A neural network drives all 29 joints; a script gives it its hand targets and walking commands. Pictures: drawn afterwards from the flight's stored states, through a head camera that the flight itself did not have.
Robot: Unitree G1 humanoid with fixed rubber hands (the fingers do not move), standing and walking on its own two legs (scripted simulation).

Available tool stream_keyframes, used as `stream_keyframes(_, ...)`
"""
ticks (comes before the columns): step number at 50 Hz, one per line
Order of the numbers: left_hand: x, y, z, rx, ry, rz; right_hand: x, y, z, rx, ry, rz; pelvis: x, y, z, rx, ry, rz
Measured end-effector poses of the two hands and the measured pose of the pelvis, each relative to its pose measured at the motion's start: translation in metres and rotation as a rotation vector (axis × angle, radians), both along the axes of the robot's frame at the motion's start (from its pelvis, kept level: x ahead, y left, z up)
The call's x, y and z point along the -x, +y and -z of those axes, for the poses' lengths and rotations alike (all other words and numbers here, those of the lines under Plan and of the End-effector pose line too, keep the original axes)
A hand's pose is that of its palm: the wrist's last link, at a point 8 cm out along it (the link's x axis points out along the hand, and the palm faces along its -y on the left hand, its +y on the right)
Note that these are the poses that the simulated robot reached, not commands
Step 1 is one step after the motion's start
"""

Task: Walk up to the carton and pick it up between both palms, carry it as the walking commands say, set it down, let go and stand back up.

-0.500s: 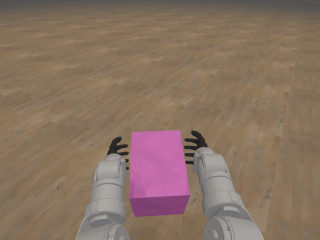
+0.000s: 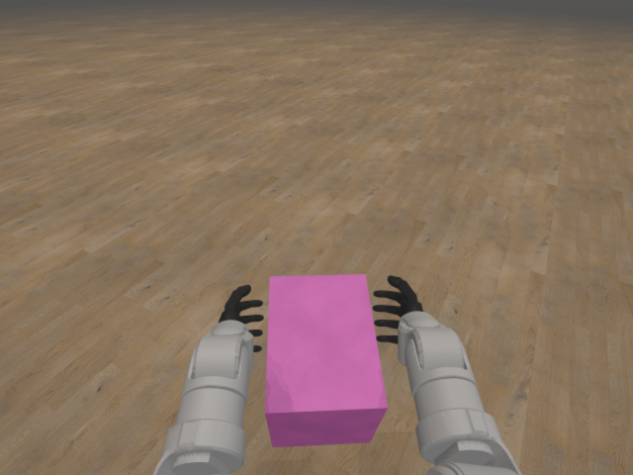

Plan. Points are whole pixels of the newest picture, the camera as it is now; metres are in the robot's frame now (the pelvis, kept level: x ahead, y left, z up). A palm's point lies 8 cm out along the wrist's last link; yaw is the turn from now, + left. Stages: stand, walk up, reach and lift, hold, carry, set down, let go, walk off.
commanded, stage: reach and lift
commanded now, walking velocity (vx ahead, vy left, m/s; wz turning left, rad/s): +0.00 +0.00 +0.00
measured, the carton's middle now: (319, 359) +0.33 +0.00 -0.04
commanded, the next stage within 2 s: hold in 0.28 s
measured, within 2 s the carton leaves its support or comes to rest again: neither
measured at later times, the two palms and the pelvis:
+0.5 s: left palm (230, 357) +0.27 +0.12 +0.06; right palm (418, 343) +0.28 -0.12 +0.07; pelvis -0.03 -0.01 -0.01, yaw +1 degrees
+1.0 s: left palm (228, 344) +0.29 +0.12 +0.06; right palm (411, 335) +0.29 -0.12 +0.07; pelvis -0.01 +0.01 +0.00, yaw +0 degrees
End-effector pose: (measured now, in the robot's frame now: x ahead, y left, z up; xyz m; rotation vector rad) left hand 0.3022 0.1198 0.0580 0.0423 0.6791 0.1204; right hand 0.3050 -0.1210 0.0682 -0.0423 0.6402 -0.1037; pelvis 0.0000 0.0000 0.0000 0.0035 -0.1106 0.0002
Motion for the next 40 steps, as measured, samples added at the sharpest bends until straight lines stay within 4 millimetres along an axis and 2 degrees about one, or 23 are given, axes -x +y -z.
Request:
stream_keyframes(6,0.008,0.003,0.003,0.003,0.029,0.007,0.003,0.001,0.003,0.005,0.029,-0.028,-0.003,-0.002,0.000,0.001,-0.027,-0.007)
stream_keyframes(13,0.023,0.002,0.015,-0.014,0.073,0.013,0.015,0.000,0.018,-0.012,0.069,-0.030,0.009,-0.003,0.000,0.004,-0.036,-0.015)
stream_keyframes(22,0.031,-0.003,-0.003,-0.004,0.003,0.002,0.026,-0.004,0.002,-0.023,0.001,-0.004,0.025,-0.007,0.004,0.002,-0.048,-0.014)
stream_keyframes(27,0.036,-0.001,0.001,0.020,0.012,-0.024,0.030,0.000,-0.001,-0.015,0.010,0.002,0.032,-0.008,0.007,0.004,-0.062,-0.009)
stream_keyframes(33,0.041,0.007,0.011,0.022,0.037,-0.037,0.032,0.009,0.006,0.005,0.032,-0.001,0.037,-0.003,0.009,0.009,-0.061,-0.004)
stream_keyframes(40,0.032,0.009,0.006,-0.027,0.022,-0.036,0.027,0.013,0.006,-0.015,0.012,0.019,0.035,0.008,0.009,0.010,-0.038,-0.004)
